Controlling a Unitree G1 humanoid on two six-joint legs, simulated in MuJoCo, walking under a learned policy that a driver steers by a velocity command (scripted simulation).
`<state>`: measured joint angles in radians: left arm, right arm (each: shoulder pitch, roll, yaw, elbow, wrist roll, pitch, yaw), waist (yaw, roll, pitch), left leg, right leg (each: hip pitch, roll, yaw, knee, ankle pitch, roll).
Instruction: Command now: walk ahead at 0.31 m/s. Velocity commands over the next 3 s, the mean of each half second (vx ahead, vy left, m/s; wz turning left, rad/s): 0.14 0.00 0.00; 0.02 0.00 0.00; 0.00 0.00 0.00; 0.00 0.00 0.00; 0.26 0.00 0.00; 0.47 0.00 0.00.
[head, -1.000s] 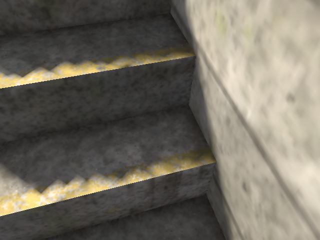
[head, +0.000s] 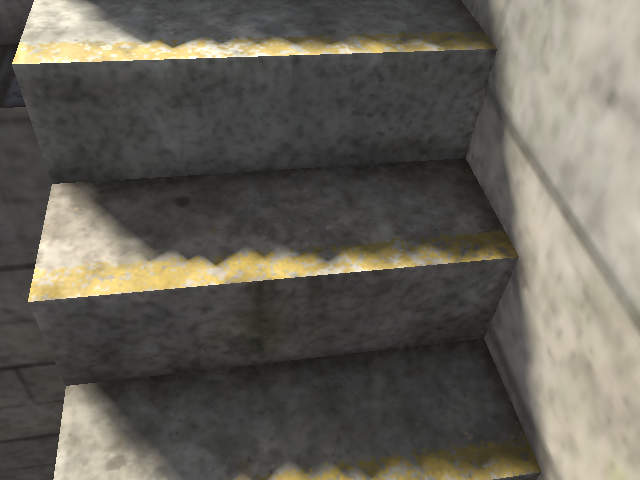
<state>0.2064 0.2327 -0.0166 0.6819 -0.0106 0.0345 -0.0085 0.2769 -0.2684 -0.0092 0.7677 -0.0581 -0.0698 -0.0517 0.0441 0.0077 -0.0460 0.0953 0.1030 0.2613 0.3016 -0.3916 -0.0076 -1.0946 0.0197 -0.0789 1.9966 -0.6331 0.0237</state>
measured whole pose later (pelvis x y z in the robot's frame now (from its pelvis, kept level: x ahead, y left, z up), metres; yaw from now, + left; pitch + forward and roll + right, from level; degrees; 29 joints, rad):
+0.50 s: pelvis +0.15 +0.03 +0.18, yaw -2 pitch -1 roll +0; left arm 0.16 0.21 -0.02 0.62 0.03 -0.02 0.06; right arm 0.14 -0.18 0.02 0.60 -0.01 0.09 -0.05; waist 0.01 0.02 -0.02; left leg -0.41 -0.01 0.04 0.79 -0.26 0.00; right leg -0.39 -0.07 -0.04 0.91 -0.36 -0.03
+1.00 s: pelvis +0.20 +0.04 +0.20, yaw -2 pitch +3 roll +1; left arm 0.24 0.21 -0.01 1.03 0.02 0.01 0.02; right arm 0.18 -0.13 0.02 0.94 -0.04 0.01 -0.01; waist -0.07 -0.02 -0.04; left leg -0.23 -0.05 0.05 0.42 -0.24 0.05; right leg -0.30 -0.05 0.01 0.48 -0.22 0.03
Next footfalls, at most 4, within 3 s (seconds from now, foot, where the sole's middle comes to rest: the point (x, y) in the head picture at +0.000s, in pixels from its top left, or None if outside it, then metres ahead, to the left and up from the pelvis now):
0.06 right None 0.16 -0.11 -0.57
0.50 left None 0.23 0.13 -0.57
0.80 right None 0.25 -0.10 -0.57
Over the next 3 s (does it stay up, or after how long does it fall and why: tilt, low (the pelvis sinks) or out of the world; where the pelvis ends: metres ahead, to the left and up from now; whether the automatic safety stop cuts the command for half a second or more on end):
stays up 0.26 0.03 0.21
